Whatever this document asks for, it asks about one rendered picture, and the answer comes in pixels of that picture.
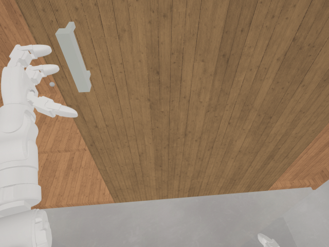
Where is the left robot upper arm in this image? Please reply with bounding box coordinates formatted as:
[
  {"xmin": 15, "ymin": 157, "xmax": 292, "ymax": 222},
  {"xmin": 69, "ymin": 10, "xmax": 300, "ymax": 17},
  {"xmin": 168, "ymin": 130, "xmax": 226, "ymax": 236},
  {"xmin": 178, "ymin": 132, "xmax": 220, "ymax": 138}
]
[{"xmin": 0, "ymin": 209, "xmax": 52, "ymax": 247}]

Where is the robot left hand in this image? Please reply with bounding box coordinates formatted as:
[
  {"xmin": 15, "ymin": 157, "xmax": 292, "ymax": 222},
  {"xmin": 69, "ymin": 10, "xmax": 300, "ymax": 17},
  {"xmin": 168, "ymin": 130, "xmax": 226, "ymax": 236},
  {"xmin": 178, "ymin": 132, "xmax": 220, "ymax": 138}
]
[{"xmin": 1, "ymin": 45, "xmax": 78, "ymax": 118}]

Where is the robot right hand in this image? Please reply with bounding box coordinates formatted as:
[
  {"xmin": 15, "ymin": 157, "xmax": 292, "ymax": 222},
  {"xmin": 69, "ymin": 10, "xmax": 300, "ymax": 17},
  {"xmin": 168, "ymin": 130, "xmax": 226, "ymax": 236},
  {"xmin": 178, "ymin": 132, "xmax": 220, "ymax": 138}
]
[{"xmin": 258, "ymin": 233, "xmax": 280, "ymax": 247}]

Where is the wardrobe door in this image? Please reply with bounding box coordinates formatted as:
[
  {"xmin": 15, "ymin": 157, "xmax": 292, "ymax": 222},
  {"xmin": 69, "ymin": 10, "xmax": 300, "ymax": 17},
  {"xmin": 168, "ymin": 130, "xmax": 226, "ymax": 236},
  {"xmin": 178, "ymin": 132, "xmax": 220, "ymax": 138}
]
[
  {"xmin": 276, "ymin": 123, "xmax": 329, "ymax": 182},
  {"xmin": 15, "ymin": 0, "xmax": 329, "ymax": 203}
]

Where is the handle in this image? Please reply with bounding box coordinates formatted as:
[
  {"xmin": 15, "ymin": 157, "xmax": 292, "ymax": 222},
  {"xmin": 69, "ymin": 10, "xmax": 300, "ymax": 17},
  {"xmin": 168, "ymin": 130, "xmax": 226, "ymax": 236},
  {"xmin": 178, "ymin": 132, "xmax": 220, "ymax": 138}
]
[{"xmin": 55, "ymin": 22, "xmax": 92, "ymax": 92}]

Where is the robot left forearm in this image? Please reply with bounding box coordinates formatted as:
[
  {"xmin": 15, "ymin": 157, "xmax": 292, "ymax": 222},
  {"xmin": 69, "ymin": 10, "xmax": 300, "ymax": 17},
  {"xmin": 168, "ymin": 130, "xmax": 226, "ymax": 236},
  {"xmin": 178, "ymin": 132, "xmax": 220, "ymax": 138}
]
[{"xmin": 0, "ymin": 103, "xmax": 42, "ymax": 218}]

